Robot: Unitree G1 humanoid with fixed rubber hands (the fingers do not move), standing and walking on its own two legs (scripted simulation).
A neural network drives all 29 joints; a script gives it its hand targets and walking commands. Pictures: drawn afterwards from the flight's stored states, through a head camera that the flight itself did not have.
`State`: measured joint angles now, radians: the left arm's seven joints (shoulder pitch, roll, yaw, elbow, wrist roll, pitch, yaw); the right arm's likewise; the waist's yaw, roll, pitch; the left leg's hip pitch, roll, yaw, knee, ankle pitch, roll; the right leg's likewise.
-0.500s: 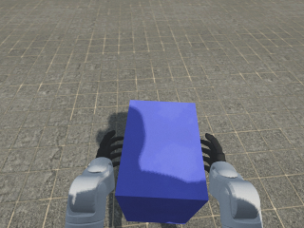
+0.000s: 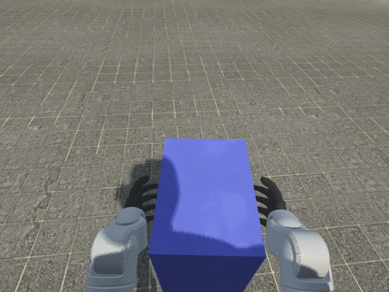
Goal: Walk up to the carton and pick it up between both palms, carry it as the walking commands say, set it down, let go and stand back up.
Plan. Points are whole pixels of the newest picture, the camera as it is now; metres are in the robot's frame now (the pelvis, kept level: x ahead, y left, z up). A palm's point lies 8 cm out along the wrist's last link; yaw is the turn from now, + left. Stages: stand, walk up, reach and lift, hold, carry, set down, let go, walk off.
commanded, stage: carry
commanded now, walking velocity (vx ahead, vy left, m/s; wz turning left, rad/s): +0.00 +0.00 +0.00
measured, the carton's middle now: (203, 220) +0.29 +0.00 +0.01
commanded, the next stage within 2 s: none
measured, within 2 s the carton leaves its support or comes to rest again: neither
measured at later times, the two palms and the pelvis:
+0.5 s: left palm (170, 223) +0.23 +0.06 +0.10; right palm (322, 243) +0.21 -0.20 +0.09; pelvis -0.03 -0.04 +0.01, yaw -4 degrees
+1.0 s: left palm (178, 224) +0.24 +0.05 +0.09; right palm (327, 237) +0.22 -0.21 +0.09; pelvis -0.04 -0.07 +0.01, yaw -1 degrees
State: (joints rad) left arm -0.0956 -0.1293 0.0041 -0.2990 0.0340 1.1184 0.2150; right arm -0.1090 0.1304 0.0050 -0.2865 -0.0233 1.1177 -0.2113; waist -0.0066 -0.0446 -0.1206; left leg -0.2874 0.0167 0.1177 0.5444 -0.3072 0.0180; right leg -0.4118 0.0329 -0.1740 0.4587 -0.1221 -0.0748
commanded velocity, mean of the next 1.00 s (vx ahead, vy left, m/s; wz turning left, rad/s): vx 0.00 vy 0.00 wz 0.00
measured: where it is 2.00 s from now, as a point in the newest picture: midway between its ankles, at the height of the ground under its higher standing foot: outside the picture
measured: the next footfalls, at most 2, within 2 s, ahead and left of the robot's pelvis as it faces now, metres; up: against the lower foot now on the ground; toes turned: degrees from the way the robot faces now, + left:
right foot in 0.68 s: +0.03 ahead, -0.15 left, +0.00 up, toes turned +12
left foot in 1.02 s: -0.01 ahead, +0.06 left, +0.00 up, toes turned -7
